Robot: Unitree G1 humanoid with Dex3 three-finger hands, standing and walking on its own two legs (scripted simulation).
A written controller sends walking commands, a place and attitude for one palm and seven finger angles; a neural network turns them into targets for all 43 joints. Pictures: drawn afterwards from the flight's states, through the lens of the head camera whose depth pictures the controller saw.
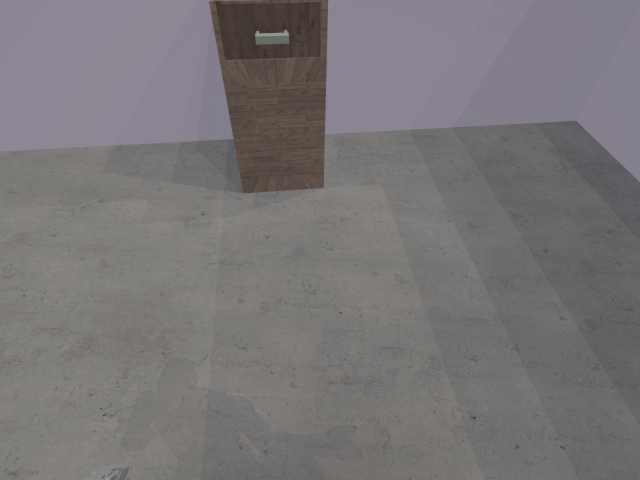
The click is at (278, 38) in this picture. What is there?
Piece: drawer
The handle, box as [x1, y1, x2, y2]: [255, 30, 288, 44]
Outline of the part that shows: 288,33 286,32 286,30 284,30 283,33 259,33 258,31 256,31 256,44 288,43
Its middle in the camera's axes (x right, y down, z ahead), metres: -0.17 -0.69 +1.32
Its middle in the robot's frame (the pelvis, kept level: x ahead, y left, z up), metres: +1.44 +0.25 -0.04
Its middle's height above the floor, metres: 0.73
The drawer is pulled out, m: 0.00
